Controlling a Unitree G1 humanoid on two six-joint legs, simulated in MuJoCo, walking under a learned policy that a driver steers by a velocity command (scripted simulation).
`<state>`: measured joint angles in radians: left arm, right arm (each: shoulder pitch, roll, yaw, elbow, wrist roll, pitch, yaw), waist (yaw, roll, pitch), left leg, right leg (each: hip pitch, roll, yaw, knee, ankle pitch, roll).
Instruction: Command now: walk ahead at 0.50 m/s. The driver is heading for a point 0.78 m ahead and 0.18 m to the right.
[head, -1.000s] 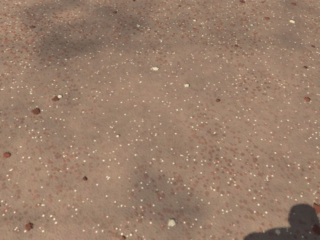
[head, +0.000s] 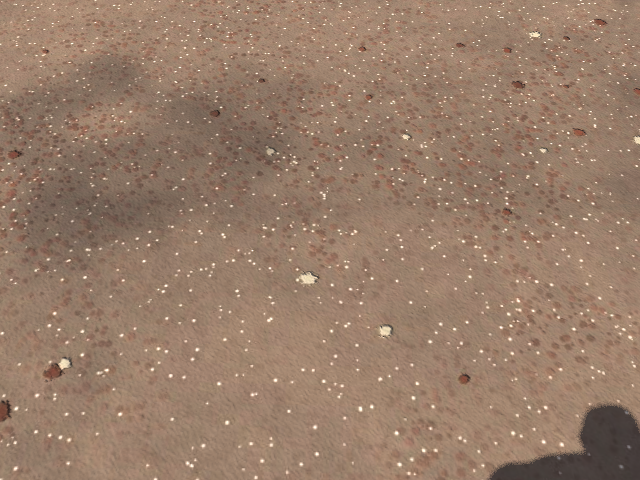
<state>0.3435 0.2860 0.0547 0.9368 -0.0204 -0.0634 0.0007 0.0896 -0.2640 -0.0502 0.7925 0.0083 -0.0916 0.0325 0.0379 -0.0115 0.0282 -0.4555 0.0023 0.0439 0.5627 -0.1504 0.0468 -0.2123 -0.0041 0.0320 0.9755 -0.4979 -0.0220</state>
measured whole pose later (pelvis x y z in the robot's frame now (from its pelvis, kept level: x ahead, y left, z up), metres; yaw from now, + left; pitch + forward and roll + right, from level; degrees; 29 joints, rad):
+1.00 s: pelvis +0.55 -0.02 +0.00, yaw -1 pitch +2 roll -2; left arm 0.34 0.27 0.06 0.98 0.00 -0.04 0.01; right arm 0.01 -0.24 -0.04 0.84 -0.02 -0.10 0.02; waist 0.07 0.02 0.03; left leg -0.48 0.03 0.01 0.47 0.03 0.04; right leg -0.04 0.03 -0.02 0.50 -0.43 0.00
